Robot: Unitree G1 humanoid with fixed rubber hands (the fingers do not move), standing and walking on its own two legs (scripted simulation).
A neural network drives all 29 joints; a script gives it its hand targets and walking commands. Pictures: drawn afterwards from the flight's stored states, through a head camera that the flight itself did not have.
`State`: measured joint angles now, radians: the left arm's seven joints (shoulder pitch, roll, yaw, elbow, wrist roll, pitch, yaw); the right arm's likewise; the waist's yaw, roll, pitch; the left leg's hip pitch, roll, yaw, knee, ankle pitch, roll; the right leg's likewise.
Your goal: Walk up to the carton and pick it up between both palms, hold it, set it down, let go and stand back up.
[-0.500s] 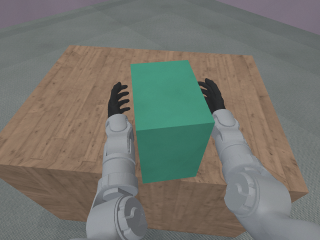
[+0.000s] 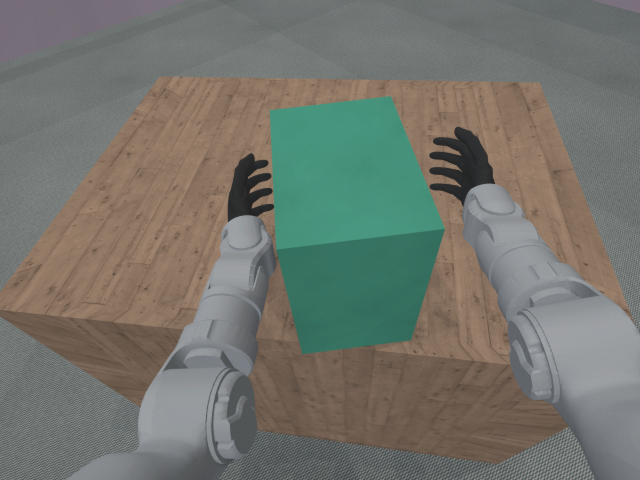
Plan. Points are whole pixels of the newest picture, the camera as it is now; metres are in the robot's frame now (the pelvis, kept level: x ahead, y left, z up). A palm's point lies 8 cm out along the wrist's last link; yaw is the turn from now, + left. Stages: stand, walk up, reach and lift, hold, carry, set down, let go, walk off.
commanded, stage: set down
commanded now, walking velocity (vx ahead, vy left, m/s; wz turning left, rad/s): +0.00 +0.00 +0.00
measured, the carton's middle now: (344, 231) +0.43 +0.07 +0.05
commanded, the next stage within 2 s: none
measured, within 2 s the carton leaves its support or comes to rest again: neither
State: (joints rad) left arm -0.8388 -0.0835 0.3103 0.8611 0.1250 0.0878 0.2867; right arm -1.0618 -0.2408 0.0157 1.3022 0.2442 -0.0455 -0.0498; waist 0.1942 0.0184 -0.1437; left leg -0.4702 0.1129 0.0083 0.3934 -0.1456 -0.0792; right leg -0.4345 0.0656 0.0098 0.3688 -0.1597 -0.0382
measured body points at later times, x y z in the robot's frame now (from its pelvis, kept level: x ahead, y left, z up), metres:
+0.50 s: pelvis -0.02 +0.00 +0.00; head +0.01 -0.01 +0.45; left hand +0.34 +0.20 +0.09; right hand +0.42 -0.14 +0.08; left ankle +0.01 +0.17 -0.74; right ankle +0.00 -0.10 -0.74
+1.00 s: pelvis -0.01 +0.00 +0.01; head -0.01 +0.01 +0.46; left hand +0.28 +0.18 +0.08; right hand +0.34 -0.19 +0.06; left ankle +0.01 +0.17 -0.74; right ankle +0.00 -0.10 -0.74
